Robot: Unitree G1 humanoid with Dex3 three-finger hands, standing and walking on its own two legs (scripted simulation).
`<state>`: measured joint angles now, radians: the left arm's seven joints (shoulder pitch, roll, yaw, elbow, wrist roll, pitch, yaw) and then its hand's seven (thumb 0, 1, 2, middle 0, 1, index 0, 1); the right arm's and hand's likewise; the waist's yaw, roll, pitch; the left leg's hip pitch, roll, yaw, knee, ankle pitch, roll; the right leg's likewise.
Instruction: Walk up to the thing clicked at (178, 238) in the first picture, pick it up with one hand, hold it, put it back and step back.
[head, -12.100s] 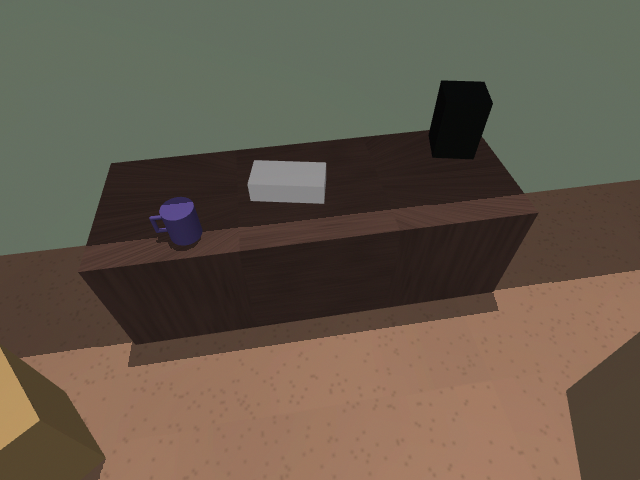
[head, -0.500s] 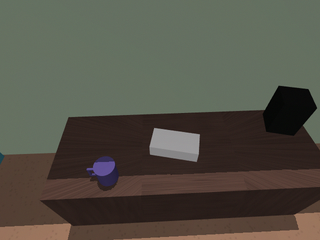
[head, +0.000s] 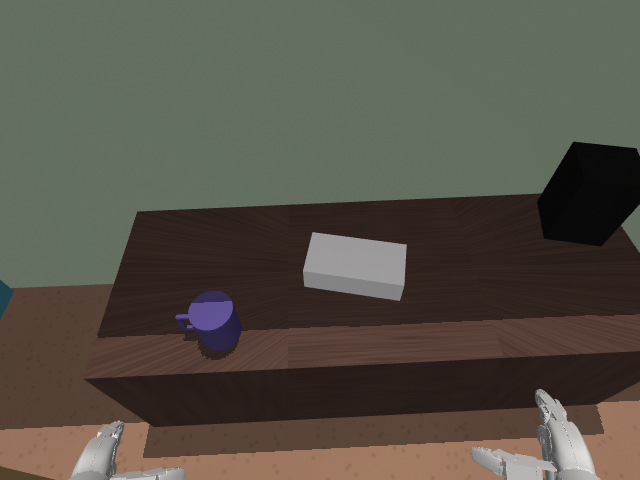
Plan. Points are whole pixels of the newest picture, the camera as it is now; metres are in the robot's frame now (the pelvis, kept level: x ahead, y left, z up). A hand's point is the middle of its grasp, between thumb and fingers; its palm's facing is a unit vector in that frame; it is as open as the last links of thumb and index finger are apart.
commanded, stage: go down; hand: left
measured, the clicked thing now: (208, 321) +0.47 +0.25 -0.29
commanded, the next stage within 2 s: none
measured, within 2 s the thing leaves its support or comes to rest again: neither
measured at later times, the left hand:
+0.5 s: hand (132, 467) +0.18 +0.26 -0.12, palm faces +0.05 -0.94 -0.33, open 17.3 cm
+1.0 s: hand (109, 469) +0.17 +0.28 -0.11, palm faces +0.11 -0.93 -0.34, open 17.4 cm
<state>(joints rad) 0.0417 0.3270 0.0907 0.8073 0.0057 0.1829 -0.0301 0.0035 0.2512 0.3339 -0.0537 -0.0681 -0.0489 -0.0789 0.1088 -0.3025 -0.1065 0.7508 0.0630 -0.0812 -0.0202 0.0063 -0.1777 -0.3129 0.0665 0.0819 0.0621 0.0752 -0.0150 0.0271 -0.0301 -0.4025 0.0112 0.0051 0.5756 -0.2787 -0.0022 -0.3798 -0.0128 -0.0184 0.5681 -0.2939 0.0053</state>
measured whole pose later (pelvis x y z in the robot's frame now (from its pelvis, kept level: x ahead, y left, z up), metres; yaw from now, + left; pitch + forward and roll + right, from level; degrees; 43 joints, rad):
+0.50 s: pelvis +0.02 +0.01 -0.02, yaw +0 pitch +9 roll -1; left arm 0.23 0.34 0.14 0.46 0.01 0.34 -0.06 0.00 -0.52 0.06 -0.08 -0.06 -0.07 -0.07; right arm 0.24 -0.26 -0.11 0.56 0.03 -0.09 -0.05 -0.01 0.49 -0.06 0.06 0.06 0.05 0.05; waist -0.02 0.03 -0.10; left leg -0.52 0.01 0.00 0.77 -0.41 0.01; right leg -0.48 -0.02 -0.02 0.74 -0.41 0.02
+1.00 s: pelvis +0.02 +0.00 -0.04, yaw +1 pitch +11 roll -1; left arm 0.33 0.39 0.23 0.25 -0.02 0.39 -0.12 -0.01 -0.53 0.07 -0.08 -0.05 -0.07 -0.06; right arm 0.38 -0.24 -0.09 0.32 0.04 -0.09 -0.08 -0.01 0.54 -0.05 0.06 0.05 0.05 0.05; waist -0.02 0.02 -0.14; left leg -0.61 0.01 -0.02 0.89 -0.46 0.00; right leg -0.57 -0.02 -0.04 0.86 -0.47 0.01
